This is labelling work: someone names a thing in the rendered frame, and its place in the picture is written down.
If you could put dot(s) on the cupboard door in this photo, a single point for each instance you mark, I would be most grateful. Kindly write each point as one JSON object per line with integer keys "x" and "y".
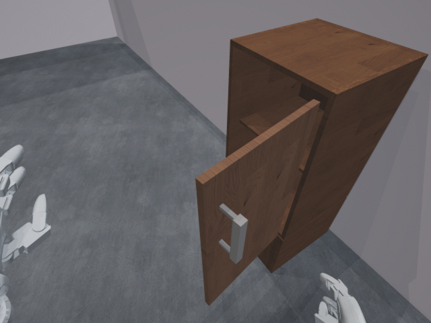
{"x": 255, "y": 181}

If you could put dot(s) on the robot left forearm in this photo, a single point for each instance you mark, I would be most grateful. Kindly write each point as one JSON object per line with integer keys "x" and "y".
{"x": 6, "y": 308}

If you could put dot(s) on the right robot hand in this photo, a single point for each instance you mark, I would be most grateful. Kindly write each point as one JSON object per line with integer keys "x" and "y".
{"x": 346, "y": 310}

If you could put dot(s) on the left robot hand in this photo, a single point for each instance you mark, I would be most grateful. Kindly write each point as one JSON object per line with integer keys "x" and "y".
{"x": 29, "y": 236}

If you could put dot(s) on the handle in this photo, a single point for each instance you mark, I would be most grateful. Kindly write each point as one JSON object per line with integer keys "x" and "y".
{"x": 239, "y": 226}

